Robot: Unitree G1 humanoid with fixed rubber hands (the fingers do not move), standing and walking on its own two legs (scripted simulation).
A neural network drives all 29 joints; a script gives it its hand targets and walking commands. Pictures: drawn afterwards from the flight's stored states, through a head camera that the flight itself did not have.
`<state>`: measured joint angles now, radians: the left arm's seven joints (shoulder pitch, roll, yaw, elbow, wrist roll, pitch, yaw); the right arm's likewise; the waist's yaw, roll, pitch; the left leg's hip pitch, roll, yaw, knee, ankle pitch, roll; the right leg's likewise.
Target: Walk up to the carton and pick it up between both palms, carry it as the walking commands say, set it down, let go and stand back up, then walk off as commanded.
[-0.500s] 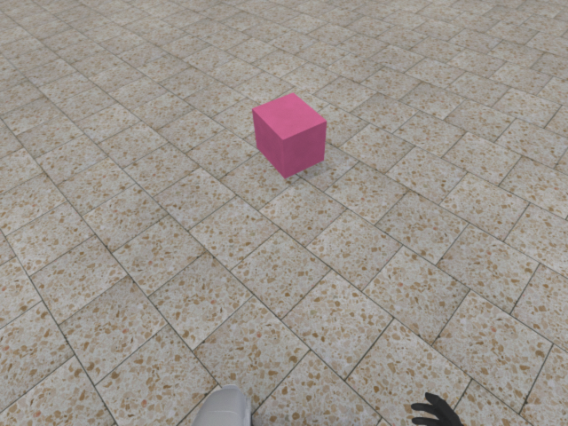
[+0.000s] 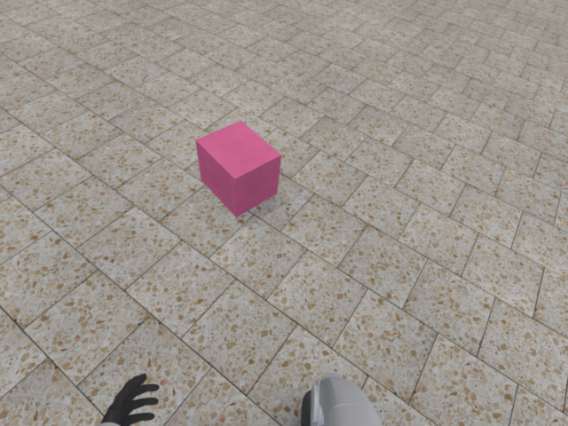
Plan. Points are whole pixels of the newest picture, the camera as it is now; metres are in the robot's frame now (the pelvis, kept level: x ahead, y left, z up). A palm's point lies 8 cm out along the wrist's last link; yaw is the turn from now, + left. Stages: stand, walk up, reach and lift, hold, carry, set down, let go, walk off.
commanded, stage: walk up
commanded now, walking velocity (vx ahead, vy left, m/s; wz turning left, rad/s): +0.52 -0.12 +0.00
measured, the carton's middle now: (238, 168) +1.23 +0.05 -0.66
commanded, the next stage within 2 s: none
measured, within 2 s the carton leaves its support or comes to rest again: neither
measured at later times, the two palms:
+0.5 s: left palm (122, 413) +0.17 +0.21 -0.11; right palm (393, 278) +0.37 -0.26 -0.13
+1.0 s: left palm (136, 191) +0.61 +0.28 -0.13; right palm (366, 257) +0.41 -0.21 -0.11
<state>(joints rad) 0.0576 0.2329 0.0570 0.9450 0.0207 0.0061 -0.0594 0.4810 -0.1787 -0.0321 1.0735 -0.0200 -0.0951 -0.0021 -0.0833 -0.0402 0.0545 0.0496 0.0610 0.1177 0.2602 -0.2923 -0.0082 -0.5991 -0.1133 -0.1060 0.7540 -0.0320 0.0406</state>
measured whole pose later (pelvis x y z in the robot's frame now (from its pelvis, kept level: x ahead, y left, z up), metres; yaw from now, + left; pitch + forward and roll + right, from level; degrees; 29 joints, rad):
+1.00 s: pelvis +0.49 +0.04 +0.00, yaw +0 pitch -1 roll -2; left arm 0.10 0.25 0.07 0.96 0.03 0.01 -0.06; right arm 0.46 -0.19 -0.05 1.06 -0.02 -0.09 0.00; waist -0.06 -0.03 0.06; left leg -0.03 0.07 0.13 0.30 -0.25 0.00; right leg -0.59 -0.12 -0.08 0.89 -0.07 0.03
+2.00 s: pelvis +0.73 +0.04 +0.00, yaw +0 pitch -1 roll +1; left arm 0.28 0.17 0.02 1.09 0.01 0.00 0.03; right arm 0.21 -0.15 -0.03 1.10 -0.02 -0.01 -0.03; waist 0.01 -0.04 0.03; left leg -0.18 0.00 0.10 0.35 -0.15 0.03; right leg -0.15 -0.10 -0.04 0.38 -0.21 0.06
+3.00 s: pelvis +0.77 -0.10 +0.00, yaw +16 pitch +2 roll +1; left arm 0.30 0.21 0.03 0.93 0.04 0.02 0.00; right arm 0.24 -0.30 -0.09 0.95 -0.04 0.05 -0.03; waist 0.01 0.01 0.04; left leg -0.53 0.05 -0.01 1.01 -0.41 0.00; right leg -0.17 -0.04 -0.16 0.41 -0.28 -0.02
